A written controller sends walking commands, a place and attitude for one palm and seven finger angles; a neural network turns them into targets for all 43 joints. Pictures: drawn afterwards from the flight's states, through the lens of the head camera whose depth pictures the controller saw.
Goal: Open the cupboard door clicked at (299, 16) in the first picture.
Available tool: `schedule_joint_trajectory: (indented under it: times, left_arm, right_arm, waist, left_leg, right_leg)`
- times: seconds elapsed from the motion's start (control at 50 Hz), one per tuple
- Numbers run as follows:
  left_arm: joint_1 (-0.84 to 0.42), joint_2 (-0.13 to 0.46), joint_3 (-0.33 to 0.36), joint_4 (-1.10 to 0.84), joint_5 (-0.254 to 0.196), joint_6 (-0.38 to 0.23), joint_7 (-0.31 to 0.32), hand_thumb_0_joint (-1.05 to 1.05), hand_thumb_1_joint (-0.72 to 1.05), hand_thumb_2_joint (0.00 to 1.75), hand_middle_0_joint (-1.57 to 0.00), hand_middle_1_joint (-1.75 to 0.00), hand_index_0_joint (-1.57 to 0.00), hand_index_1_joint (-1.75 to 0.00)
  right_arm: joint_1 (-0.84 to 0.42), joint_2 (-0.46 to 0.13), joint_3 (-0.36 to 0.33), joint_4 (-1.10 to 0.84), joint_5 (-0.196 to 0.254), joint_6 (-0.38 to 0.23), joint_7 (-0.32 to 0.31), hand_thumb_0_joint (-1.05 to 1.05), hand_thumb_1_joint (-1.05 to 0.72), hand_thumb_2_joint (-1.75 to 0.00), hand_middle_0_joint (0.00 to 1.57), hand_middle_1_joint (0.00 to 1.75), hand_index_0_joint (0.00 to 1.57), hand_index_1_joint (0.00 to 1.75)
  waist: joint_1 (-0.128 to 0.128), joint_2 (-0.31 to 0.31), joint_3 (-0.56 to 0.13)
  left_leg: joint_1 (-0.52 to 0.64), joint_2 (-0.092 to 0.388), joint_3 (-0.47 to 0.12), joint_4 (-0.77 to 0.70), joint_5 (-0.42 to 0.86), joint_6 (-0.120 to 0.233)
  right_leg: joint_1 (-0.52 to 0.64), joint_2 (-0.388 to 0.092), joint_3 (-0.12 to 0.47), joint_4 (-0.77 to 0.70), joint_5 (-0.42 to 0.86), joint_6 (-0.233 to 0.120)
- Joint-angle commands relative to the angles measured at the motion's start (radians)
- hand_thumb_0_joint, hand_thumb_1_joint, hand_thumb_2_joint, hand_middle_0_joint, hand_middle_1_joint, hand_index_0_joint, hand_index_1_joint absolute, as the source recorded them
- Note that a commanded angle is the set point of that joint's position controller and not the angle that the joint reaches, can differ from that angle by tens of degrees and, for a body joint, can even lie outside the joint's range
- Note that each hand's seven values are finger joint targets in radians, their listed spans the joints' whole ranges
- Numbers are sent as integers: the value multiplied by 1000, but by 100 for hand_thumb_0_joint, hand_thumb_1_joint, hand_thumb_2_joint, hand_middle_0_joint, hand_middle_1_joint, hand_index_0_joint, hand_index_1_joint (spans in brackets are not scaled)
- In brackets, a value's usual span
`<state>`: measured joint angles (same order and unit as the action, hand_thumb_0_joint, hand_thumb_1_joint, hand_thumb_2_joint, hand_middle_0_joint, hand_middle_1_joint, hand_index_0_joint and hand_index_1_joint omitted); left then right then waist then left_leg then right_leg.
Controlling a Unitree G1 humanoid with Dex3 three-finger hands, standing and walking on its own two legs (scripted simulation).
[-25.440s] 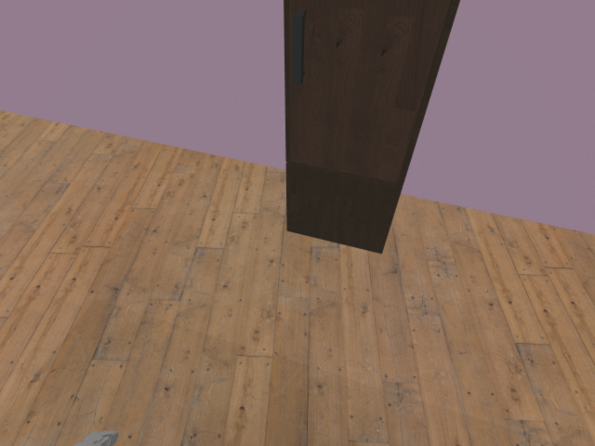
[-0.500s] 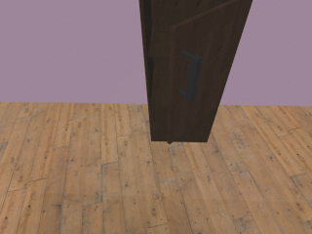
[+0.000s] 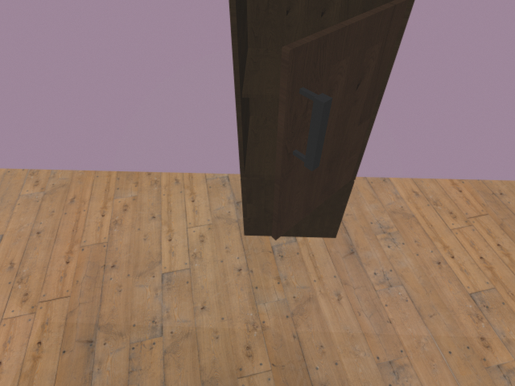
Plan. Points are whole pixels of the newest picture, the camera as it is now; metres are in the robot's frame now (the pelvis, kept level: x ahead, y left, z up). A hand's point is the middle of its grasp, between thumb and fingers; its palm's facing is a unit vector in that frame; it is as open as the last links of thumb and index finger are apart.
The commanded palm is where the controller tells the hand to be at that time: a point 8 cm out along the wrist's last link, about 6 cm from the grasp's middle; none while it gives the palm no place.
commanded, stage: look to check the result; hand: left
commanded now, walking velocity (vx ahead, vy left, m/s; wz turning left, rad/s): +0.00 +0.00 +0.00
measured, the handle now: (308, 130) +0.60 -0.07 +0.07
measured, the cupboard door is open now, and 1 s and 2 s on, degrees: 44 44 44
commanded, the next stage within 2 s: walk to a spot facing it in 0.58 s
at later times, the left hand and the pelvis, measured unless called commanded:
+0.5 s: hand out of the picture -0.03 +0.15 -0.17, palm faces +0.04 -0.99 -0.16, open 7.4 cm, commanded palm none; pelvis +0.00 +0.00 +0.00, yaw +0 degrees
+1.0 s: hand out of the picture +0.00 +0.17 -0.18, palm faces -0.04 -0.98 -0.20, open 7.4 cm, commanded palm none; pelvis -0.01 +0.00 -0.01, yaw -6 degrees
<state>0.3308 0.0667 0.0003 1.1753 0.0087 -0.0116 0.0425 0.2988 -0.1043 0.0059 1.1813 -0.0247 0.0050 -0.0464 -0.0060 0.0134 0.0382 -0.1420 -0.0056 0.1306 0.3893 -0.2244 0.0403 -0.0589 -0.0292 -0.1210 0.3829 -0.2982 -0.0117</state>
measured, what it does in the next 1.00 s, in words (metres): stands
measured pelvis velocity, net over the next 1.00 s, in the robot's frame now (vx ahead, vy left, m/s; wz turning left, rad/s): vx -0.01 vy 0.00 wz -0.11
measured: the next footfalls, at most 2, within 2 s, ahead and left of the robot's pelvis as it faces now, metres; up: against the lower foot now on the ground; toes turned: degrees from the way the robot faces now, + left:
left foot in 1.64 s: +0.12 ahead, +0.10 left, +0.00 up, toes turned -30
right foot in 2.00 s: -0.01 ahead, -0.12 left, +0.00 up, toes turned -46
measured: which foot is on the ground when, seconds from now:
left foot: down 0.00-1.00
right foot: down 0.00-1.00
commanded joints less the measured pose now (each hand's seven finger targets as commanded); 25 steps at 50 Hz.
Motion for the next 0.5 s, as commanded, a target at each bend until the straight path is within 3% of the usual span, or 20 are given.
schedule_joint_trajectory:
  times: [0.0, 0.24, 0.48]
  left_arm:
    - [96, 96, 16, -9, -5, -9, 8, 0, 90, 90, -20, -30, -20, -30]
    - [99, 105, 16, -11, -4, -11, 8, 0, 90, 90, -20, -30, -20, -30]
    - [77, 109, 15, -17, -5, -9, 6, 0, 90, 90, -20, -30, -20, -30]
  right_arm:
    - [85, -72, -10, -13, 3, -11, -2, 0, -90, -90, 20, 30, 20, 30]
    - [80, -79, -8, -18, 6, -10, 0, 0, -90, -90, 20, 30, 20, 30]
    - [72, -85, -9, -19, 2, -9, 2, 0, -90, -90, 20, 30, 20, 30]
  waist:
    - [-5, -15, 73]
    - [-1, -35, 62]
    - [-7, -15, 72]
  left_leg:
    - [3, 117, -125, -63, 192, 11]
    - [6, 120, -125, -59, 207, 14]
    - [0, 118, -127, -67, 179, 8]
  right_leg:
    - [-96, -102, 101, -71, 189, -25]
    - [-91, -100, 99, -73, 201, -22]
    - [-101, -101, 105, -75, 175, -22]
